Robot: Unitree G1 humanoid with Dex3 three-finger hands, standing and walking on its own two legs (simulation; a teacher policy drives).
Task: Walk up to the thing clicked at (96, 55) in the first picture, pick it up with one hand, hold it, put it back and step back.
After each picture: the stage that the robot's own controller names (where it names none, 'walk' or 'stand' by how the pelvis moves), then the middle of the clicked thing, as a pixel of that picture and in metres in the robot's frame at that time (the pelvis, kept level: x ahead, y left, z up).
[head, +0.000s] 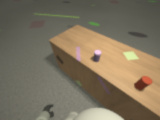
stand; (96, 56) +0.62 -0.02 -0.08
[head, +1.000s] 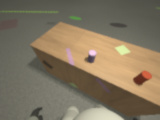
stand; (91, 56) +0.55 +0.02 -0.07
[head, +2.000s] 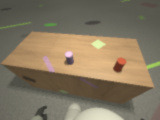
stand; (69, 58) +0.50 +0.23 -0.05
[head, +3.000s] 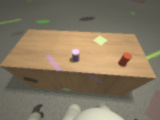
stand; (75, 55) +0.52 +0.17 -0.06
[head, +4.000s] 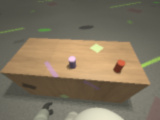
stand; (72, 62) +0.50 +0.20 -0.08
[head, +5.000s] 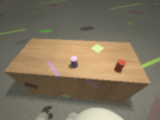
stand; (74, 62) +0.52 +0.19 -0.09
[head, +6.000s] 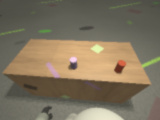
stand; (73, 63) +0.50 +0.19 -0.09
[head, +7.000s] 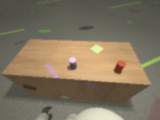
stand; (73, 63) +0.50 +0.20 -0.09
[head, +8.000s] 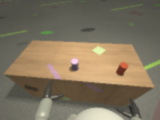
rise first; (75, 65) +0.49 +0.19 -0.08
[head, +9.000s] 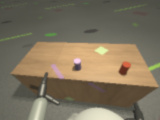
go down; (77, 64) +0.50 +0.18 -0.08
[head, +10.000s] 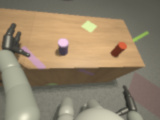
go down; (63, 47) +0.51 +0.17 -0.01
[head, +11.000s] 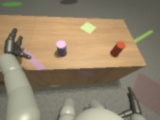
approach; (61, 49) +0.51 +0.18 +0.00
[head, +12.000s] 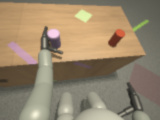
close in; (55, 39) +0.54 +0.19 +0.03
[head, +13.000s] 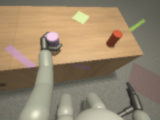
lift; (54, 42) +0.52 +0.18 +0.03
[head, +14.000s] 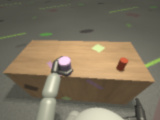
lift; (65, 66) +0.31 +0.18 +0.14
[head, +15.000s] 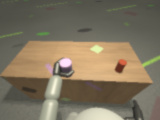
hold; (67, 68) +0.31 +0.17 +0.12
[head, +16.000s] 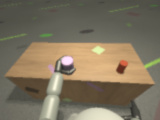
hold; (68, 66) +0.33 +0.17 +0.12
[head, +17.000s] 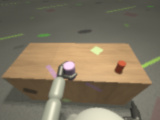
hold; (70, 71) +0.32 +0.15 +0.09
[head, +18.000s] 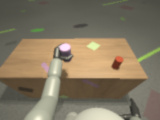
crouch; (66, 53) +0.42 +0.18 +0.13
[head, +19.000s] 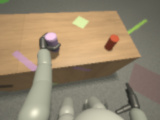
lower; (53, 43) +0.52 +0.19 +0.03
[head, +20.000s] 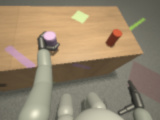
lower; (51, 42) +0.53 +0.19 +0.03
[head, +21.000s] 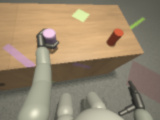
lower; (51, 39) +0.53 +0.20 +0.04
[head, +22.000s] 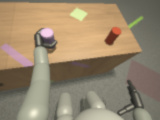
lower; (49, 39) +0.54 +0.20 +0.04
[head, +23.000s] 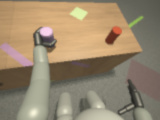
rest; (48, 38) +0.54 +0.20 +0.04
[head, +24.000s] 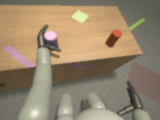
withdraw; (52, 41) +0.53 +0.19 +0.03
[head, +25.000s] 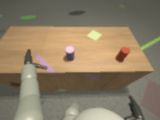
sink last; (70, 54) +0.51 +0.17 -0.02
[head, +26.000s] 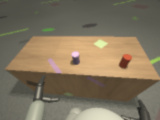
stand; (75, 58) +0.52 +0.19 -0.03
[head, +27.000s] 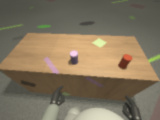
stand; (74, 57) +0.51 +0.18 -0.02
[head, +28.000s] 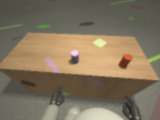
stand; (75, 57) +0.51 +0.18 -0.02
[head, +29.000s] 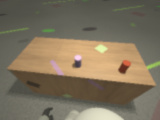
stand; (78, 61) +0.52 +0.16 -0.07
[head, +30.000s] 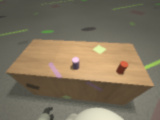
stand; (75, 63) +0.51 +0.18 -0.09
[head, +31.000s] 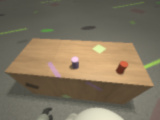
stand; (75, 63) +0.51 +0.18 -0.09
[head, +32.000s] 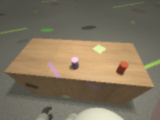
stand; (75, 63) +0.50 +0.18 -0.09
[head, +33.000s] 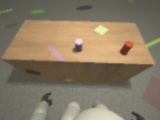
walk; (78, 45) +0.60 +0.14 -0.07
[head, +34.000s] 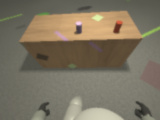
walk; (79, 28) +0.88 +0.23 -0.05
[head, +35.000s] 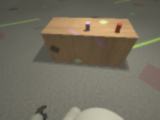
stand; (87, 26) +1.16 +0.17 -0.06
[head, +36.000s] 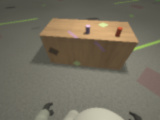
stand; (87, 29) +1.11 +0.14 -0.08
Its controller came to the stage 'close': yes
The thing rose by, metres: 0.21
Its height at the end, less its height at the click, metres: +0.00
